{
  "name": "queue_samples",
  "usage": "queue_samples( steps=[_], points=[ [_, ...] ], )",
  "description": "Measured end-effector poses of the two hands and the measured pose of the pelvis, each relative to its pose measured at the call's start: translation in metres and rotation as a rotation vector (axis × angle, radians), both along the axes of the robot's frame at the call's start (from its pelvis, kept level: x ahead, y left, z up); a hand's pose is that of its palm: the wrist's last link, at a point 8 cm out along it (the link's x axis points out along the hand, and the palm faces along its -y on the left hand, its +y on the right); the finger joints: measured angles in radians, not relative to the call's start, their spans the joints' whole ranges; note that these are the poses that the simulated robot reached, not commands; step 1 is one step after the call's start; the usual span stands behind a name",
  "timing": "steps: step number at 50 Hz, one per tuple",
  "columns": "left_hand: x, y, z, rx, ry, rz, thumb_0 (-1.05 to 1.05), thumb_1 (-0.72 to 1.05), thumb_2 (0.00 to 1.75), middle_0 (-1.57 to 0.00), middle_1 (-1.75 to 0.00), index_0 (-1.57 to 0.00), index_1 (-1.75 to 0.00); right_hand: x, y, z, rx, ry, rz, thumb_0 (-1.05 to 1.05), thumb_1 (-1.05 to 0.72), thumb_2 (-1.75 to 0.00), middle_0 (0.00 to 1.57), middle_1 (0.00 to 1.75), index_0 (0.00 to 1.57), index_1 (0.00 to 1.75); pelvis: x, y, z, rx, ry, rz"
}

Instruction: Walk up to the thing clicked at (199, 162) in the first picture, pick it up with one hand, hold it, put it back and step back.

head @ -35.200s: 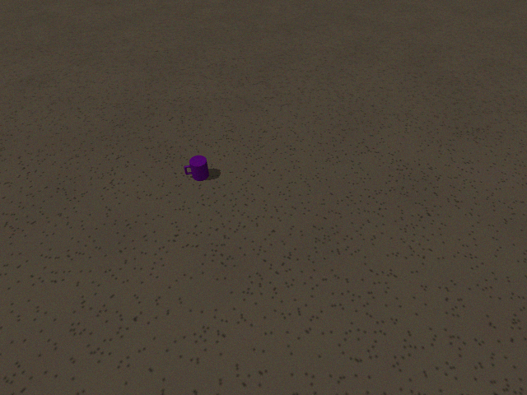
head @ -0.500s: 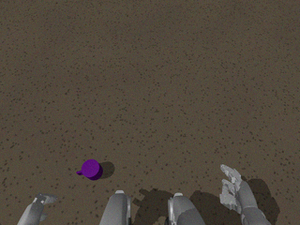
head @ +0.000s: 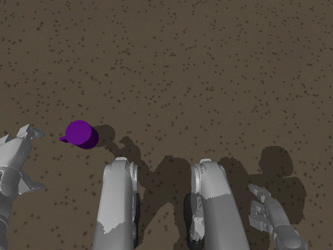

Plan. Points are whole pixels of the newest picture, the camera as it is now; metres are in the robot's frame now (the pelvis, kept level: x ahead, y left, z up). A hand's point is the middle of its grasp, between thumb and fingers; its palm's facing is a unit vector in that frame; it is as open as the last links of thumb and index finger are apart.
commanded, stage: rise first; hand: left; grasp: from above
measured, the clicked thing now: (78, 136) +0.42 +0.34 -0.39
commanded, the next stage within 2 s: approach in 1.38 s
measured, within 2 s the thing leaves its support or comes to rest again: neither
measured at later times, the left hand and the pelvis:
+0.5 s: hand (46, 152) +0.34 +0.37 -0.22, palm faces -0.44 -0.18 -0.88, open 14.2 cm; pelvis -0.01 +0.01 -0.08, yaw -3 degrees
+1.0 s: hand (55, 146) +0.36 +0.36 -0.26, palm faces -0.44 -0.09 -0.89, open 14.3 cm; pelvis -0.01 +0.01 -0.11, yaw -4 degrees
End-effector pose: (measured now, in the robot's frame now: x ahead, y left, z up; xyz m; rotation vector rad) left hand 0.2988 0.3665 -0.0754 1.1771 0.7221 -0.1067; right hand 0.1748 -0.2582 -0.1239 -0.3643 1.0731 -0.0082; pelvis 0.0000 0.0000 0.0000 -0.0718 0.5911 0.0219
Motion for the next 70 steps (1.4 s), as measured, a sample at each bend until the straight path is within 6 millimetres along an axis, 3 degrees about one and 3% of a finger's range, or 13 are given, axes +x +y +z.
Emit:
queue_samples(
  steps=[7,14,23,36,56,70],
  points=[
    [0.013,0.002,-0.029,0.04,-0.01,-0.096,0.0,-0.49,1.0,-0.06,-1.04,-0.06,-1.04,-0.051,-0.003,-0.032,-0.014,0.123,-0.041,0.01,-0.86,-0.89,0.2,0.3,0.2,0.3,-0.011,0.001,-0.031,-0.013,-0.012,-0.011],
    [0.023,0.009,-0.052,0.076,-0.029,-0.177,0.0,-0.5,1.01,-0.06,-1.01,-0.06,-1.02,-0.072,-0.008,-0.046,-0.049,0.177,-0.042,0.01,-0.87,-0.9,0.2,0.3,0.2,0.3,-0.015,0.004,-0.054,-0.031,-0.025,-0.017],
    [0.041,0.007,-0.082,0.121,-0.071,-0.25,0.0,-0.52,1.03,-0.07,-0.97,-0.06,-0.98,-0.066,-0.011,-0.06,-0.084,0.203,-0.013,0.0,-0.88,-0.9,0.2,0.3,0.2,0.3,-0.013,0.007,-0.075,-0.049,-0.029,-0.019],
    [0.057,0.003,-0.11,0.184,-0.071,-0.288,0.0,-0.53,1.02,-0.07,-0.95,-0.06,-0.97,-0.052,-0.006,-0.081,-0.086,0.225,0.01,0.0,-0.89,-0.9,0.2,0.3,0.2,0.3,-0.009,0.007,-0.093,-0.053,-0.023,-0.024],
    [0.071,-0.005,-0.136,0.203,-0.095,-0.319,0.0,-0.55,1.03,-0.07,-0.98,-0.06,-0.99,-0.081,-0.013,-0.099,-0.102,0.294,-0.021,0.0,-0.9,-0.9,0.2,0.3,0.2,0.3,-0.008,0.005,-0.116,-0.049,-0.043,-0.037],
    [0.084,-0.008,-0.144,0.204,-0.086,-0.302,0.0,-0.54,1.01,-0.07,-1.0,-0.07,-1.01,-0.088,-0.014,-0.104,-0.101,0.307,-0.012,0.0,-0.9,-0.9,0.2,0.3,0.2,0.3,-0.006,0.004,-0.122,-0.05,-0.041,-0.04]
  ],
)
